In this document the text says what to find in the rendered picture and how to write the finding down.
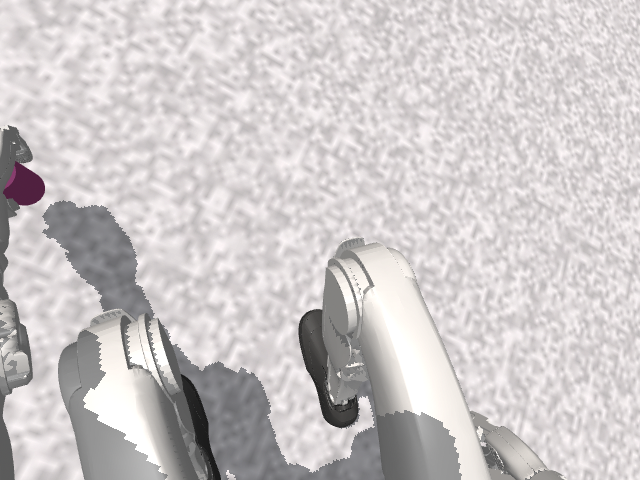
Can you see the right robot hand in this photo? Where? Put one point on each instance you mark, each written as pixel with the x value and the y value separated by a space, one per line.
pixel 507 456

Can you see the can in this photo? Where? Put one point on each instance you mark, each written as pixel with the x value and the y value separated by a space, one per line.
pixel 24 186

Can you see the left robot arm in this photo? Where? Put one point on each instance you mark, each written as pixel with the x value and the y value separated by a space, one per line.
pixel 15 355

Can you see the left robot hand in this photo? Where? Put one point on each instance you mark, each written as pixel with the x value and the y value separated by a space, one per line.
pixel 12 148

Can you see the left robot foot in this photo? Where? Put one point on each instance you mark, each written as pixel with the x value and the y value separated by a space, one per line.
pixel 201 425

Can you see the right robot foot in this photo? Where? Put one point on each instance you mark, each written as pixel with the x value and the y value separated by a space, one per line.
pixel 315 359

